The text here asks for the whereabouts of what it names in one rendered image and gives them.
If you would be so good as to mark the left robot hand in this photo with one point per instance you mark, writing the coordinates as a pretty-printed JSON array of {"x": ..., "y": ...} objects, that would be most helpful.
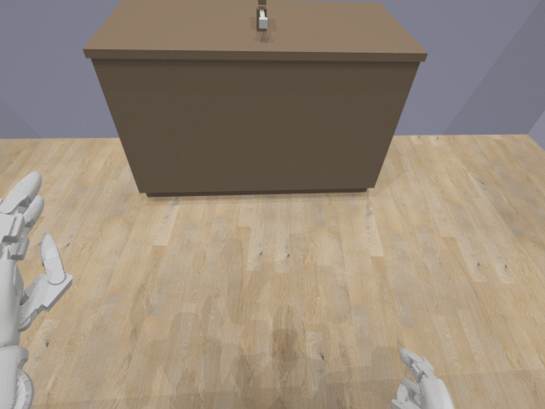
[{"x": 18, "y": 213}]

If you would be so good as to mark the robot left forearm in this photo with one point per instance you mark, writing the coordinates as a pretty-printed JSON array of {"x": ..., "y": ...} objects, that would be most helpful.
[{"x": 16, "y": 386}]

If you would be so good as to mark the tap lever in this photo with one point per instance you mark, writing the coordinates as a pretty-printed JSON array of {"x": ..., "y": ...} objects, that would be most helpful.
[{"x": 262, "y": 20}]

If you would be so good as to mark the counter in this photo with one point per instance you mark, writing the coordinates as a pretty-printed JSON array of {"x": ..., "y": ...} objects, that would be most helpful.
[{"x": 206, "y": 103}]

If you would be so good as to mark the right robot hand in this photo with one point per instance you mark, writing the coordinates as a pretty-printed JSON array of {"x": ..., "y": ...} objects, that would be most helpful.
[{"x": 432, "y": 393}]

